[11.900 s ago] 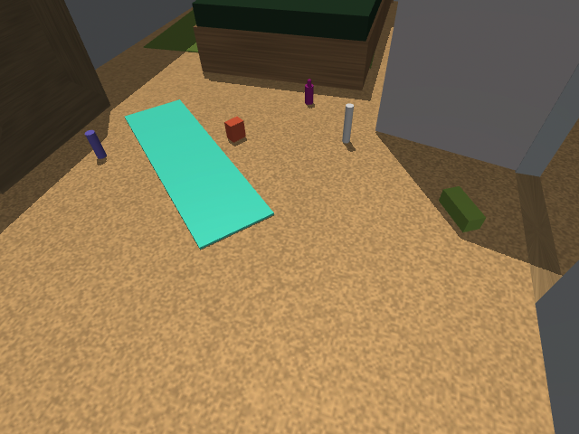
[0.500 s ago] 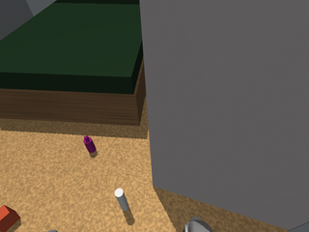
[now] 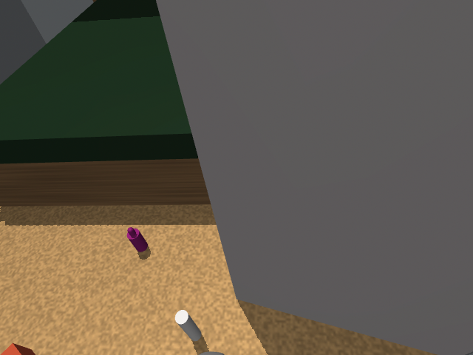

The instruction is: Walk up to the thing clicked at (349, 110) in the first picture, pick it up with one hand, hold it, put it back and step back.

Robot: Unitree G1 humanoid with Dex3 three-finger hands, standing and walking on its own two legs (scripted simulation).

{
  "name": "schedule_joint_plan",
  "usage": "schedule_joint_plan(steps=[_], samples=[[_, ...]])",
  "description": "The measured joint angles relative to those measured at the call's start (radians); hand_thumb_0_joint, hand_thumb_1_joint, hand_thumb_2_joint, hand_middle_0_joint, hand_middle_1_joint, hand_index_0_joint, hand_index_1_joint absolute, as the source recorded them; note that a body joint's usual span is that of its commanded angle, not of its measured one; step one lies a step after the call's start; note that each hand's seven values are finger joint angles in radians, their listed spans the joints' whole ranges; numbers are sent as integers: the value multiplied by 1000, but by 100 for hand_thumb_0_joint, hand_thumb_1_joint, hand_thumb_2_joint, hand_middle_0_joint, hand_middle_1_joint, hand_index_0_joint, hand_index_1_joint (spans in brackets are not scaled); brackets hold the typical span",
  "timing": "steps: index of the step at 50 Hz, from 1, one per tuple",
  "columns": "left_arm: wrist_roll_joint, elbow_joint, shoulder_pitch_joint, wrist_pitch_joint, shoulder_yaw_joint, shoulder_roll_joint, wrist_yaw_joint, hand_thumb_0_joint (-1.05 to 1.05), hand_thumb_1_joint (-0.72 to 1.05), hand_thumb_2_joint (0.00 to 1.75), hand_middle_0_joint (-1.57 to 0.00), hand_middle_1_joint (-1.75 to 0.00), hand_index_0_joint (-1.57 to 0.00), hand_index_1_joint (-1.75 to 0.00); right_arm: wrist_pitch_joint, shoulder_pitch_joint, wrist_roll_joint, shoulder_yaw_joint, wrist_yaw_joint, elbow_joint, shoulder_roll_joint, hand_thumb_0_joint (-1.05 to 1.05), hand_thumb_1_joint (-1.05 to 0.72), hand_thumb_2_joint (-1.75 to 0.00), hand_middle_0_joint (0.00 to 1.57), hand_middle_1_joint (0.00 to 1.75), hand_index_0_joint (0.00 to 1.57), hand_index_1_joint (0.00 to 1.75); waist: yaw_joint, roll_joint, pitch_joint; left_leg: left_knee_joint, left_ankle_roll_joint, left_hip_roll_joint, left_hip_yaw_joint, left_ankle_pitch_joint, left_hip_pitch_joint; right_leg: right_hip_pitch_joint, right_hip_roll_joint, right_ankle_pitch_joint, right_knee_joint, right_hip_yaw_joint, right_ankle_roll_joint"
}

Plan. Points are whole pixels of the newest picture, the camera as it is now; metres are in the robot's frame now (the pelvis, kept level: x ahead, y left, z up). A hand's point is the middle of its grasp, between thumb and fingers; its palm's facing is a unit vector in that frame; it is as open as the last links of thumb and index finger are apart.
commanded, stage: walk up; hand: left
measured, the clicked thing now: (189, 326) +0.35 +0.28 -0.65
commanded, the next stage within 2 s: stand in 0.96 s
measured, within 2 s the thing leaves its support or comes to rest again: neither
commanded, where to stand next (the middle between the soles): +0.03 +0.02 m, yaw -2 degrees
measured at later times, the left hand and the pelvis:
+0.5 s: hand out of the picture +0.08 +0.28 -0.19, palm faces -0.10 -0.92 -0.37, open 7.4 cm; pelvis -0.04 +0.03 -0.04, yaw -5 degrees
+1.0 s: hand out of the picture -0.02 +0.34 -0.15, palm faces -0.02 -0.91 -0.42, open 7.4 cm; pelvis -0.03 +0.05 -0.01, yaw -2 degrees
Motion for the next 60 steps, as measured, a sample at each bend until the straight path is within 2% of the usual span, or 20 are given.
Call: schedule_joint_plan(steps=[6,10,13,16,20,23,27,29,31,33,35,37,41,45,47,48,49,53,57,60], samples=[[1,-10,-19,22,-18,0,29,0,90,90,-21,-30,-20,-30,3,-73,18,7,-12,-6,21,0,-91,-90,20,30,20,30,2,10,44,-204,-41,31,-6,135,-75,21,-11,-26,12,20,16],[-9,-51,-77,83,-21,17,37,0,89,90,-21,-30,-20,-30,10,-97,21,16,-31,-2,41,0,-91,-90,20,30,21,30,0,-31,76,-372,-39,-2,55,263,-20,-58,-38,-121,177,30,35],[-28,-61,-153,116,-11,36,46,0,90,90,-21,-30,-20,-30,14,-115,8,13,-43,6,66,0,-91,-90,20,30,21,30,-10,-93,115,-388,-28,-40,80,225,-9,-145,-54,-210,363,73,34],[-37,-75,-218,135,-6,38,64,0,90,90,-20,-30,-20,-30,24,-149,9,22,-42,-12,83,0,-91,-90,20,30,21,30,-14,-120,165,-366,-19,-29,85,238,-35,-242,29,-331,621,132,13],[-34,-77,-234,147,-6,26,52,0,90,90,-20,-30,-20,-30,35,-183,1,18,-56,-46,79,1,-91,-90,20,30,21,30,-25,-117,162,-388,-18,4,95,278,-73,-300,66,-307,767,127,10],[-23,-71,-218,155,0,18,37,0,90,90,-20,-30,-20,-30,29,-199,-6,11,-63,-64,65,1,-90,-90,20,30,21,30,-27,-112,142,-384,-20,23,111,298,-106,-255,48,-285,683,129,20],[-8,-32,-165,134,13,14,19,0,90,90,-20,-30,-20,-30,36,-201,-24,5,-50,-66,40,0,-90,-90,20,30,21,30,-18,-97,89,-335,-25,55,133,293,-151,-114,6,-301,371,90,16],[9,11,-143,119,19,-16,15,0,90,90,-20,-30,-20,-30,51,-189,-27,-10,-48,-45,16,0,-90,-90,20,30,21,30,-44,-16,88,-280,-16,80,64,194,-156,-63,50,-264,322,34,8],[31,24,-85,117,20,-18,12,0,90,90,-20,-30,-20,-30,64,-137,-27,-14,-50,-8,26,0,-91,-90,20,30,21,30,-22,-32,23,-214,-29,21,18,38,-163,-62,28,-257,307,40,-8],[40,47,-33,114,22,-17,16,0,90,90,-21,-30,-20,-30,60,-108,-19,-12,-41,33,24,1,-91,-90,20,30,21,30,23,-63,-16,-149,-39,-26,-5,34,-132,-58,-8,-222,269,83,-18],[42,79,-8,106,25,-29,20,0,90,90,-21,-30,-20,-30,42,-82,-8,-16,-34,51,6,1,-91,-90,20,30,21,30,11,-41,-32,-122,-41,-41,-36,60,-98,-30,-14,-173,194,79,8],[44,82,3,93,33,-29,10,1,90,90,-21,-30,-20,-30,27,-38,-4,-18,-30,61,-7,1,-91,-90,20,30,21,30,-6,-25,-41,-102,-43,-46,-29,56,-70,-6,-23,-145,132,53,11],[41,25,26,58,53,1,-8,1,89,90,-21,-30,-21,-30,21,32,-5,-14,-3,100,-13,1,-91,-90,20,30,20,30,14,-30,-38,-179,-46,-43,24,5,6,34,-41,-124,59,23,1],[29,-3,43,50,55,36,-12,0,90,90,-21,-30,-20,-30,9,31,-10,-12,14,100,-7,1,-91,-90,20,30,20,30,24,-47,-14,-339,-32,-23,60,-1,62,57,-52,-122,35,4,23],[19,-6,49,59,47,53,-14,0,90,90,-21,-30,-20,-30,-12,16,-9,-15,15,80,-1,1,-91,-90,20,30,21,30,17,-62,0,-466,-20,-22,76,101,105,56,-64,-145,65,-1,41],[15,-5,47,66,44,62,-13,0,90,90,-21,-30,-20,-30,-26,5,-8,-19,11,67,7,1,-91,-90,20,30,21,30,16,-85,15,-494,-17,-36,89,190,123,41,-82,-167,121,8,35],[6,5,37,74,42,60,-5,0,90,90,-20,-30,-20,-30,-39,-9,-11,-17,1,57,13,1,-91,-90,20,30,21,30,17,-100,29,-488,-15,-46,103,199,132,11,-84,-185,208,38,27],[-19,17,-29,112,16,27,30,1,90,90,-20,-30,-20,-30,-51,-67,-2,6,-36,33,46,1,-91,-90,20,30,21,30,3,-107,42,-499,0,-38,110,178,167,-104,-12,-255,419,114,7],[-14,11,-104,102,0,4,24,1,90,90,-20,-30,-20,-30,-34,-125,1,30,-43,28,81,1,-91,-90,20,30,21,30,5,-124,46,-544,0,-33,121,195,203,-148,-15,-233,340,108,10],[-7,21,-140,90,-11,-10,16,0,90,90,-20,-30,-20,-30,-24,-160,-2,40,-39,36,93,1,-91,-90,20,30,21,30,1,-127,38,-539,-4,-31,128,187,210,-128,-36,-139,201,79,20]])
